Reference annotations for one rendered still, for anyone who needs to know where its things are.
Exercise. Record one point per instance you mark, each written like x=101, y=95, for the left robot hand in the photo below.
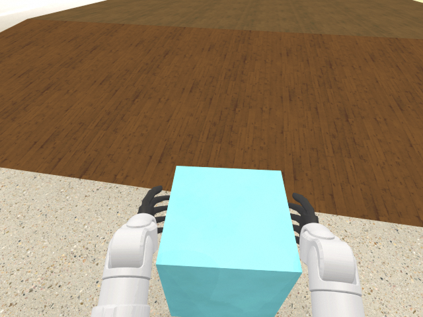
x=149, y=201

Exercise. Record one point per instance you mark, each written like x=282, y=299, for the left robot forearm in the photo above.
x=127, y=269

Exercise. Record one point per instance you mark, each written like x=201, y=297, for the right robot hand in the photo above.
x=306, y=211

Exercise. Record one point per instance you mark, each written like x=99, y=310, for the right robot forearm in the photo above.
x=333, y=273

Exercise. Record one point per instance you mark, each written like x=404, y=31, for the carton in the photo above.
x=228, y=247

